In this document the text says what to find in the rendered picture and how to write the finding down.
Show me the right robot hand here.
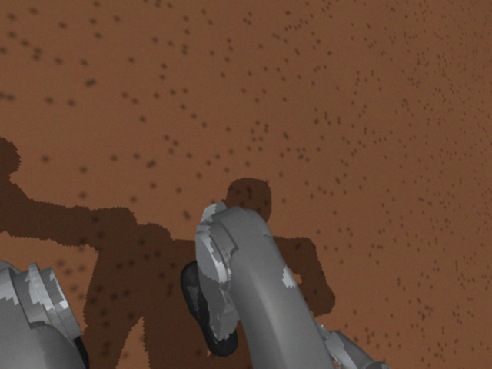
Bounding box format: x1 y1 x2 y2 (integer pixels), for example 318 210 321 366
315 321 375 369

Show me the right robot foot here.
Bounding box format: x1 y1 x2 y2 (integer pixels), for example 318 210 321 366
180 261 238 357

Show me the left robot foot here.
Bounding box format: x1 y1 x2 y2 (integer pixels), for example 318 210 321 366
74 336 90 369

